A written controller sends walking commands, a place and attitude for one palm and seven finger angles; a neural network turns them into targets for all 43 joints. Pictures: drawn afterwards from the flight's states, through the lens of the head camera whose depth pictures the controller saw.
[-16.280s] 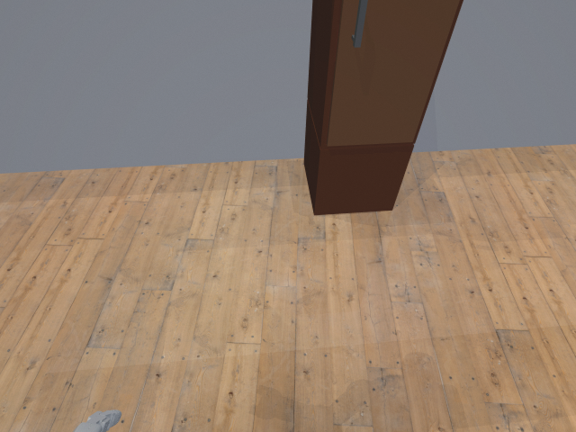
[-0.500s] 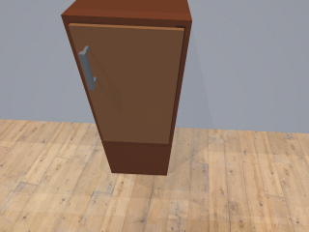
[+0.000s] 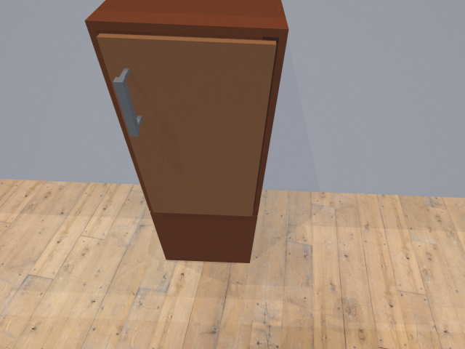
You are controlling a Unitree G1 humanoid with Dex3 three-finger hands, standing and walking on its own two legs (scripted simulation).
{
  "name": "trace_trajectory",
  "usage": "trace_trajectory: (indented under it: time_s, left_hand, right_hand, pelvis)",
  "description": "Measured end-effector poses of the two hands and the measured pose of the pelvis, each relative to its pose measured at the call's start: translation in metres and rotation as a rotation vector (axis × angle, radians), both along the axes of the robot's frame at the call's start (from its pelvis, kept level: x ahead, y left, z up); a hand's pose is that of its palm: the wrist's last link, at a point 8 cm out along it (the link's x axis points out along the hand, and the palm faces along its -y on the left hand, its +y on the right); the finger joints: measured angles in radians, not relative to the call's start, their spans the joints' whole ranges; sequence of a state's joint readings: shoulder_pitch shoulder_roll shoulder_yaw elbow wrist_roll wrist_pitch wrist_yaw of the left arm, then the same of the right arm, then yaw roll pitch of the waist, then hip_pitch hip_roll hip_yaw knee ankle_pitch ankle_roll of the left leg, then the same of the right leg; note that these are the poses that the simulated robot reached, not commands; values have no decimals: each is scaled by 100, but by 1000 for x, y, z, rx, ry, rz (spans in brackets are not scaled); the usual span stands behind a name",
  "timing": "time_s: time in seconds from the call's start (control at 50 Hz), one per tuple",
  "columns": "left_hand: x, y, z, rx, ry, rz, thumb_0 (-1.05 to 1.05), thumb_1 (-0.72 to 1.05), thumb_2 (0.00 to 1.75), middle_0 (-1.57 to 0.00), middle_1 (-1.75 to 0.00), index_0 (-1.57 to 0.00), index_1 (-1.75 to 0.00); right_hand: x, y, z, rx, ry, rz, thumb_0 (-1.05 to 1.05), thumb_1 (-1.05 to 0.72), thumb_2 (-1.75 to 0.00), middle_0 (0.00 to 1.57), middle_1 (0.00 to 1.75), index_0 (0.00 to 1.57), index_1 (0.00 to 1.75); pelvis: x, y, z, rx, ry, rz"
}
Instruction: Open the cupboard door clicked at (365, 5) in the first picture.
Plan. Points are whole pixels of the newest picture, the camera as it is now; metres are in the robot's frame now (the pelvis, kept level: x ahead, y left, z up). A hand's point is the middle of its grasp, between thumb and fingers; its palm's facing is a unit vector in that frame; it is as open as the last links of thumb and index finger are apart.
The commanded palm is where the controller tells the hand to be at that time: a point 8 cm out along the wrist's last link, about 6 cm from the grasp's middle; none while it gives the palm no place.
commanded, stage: look again from close up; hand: left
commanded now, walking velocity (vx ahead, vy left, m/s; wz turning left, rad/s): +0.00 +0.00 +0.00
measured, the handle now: (130, 103) +0.56 +0.26 +0.12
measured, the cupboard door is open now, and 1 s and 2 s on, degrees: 0 0 0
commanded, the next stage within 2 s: raise the hand with hooked fingers in 0.06 s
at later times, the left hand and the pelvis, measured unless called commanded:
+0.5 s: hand (165, 281) +0.22 +0.12 +0.03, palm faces +0.00 -1.00 +0.06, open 8.1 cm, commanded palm +0.13 +0.22 -0.03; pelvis -0.01 -0.02 -0.03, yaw +1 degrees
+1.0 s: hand (131, 276) +0.22 +0.18 +0.02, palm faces -0.05 -1.00 -0.05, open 11.1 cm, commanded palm +0.17 +0.25 +0.04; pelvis -0.02 -0.03 -0.04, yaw +2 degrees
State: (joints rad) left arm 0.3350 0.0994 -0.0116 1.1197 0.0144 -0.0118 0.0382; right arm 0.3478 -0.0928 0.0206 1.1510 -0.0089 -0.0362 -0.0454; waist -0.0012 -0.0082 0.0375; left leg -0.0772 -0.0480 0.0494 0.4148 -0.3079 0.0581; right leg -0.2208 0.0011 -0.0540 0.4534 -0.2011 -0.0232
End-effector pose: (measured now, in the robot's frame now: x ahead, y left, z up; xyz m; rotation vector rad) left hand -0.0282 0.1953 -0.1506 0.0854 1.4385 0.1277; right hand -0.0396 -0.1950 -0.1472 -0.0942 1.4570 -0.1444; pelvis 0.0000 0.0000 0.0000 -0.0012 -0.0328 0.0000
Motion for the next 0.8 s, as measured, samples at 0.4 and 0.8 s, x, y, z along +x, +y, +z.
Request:
trace_trajectory:
  time_s: [0.4,0.8]
  left_hand:
    - [195,25,161,153,-1119,-2,6,86,86,-20,-36,-20,-37]
    - [151,45,172,140,-1512,-52,2,36,67,-23,-65,-23,-65]
  right_hand:
    - [129,-64,33,-149,-713,75,4,-93,-90,20,30,20,30]
    - [250,-35,42,-42,-946,345,1,-91,-90,19,30,20,30]
  pelvis:
    - [-7,-1,-16,8,73,36]
    - [-23,-33,-62,-37,195,77]
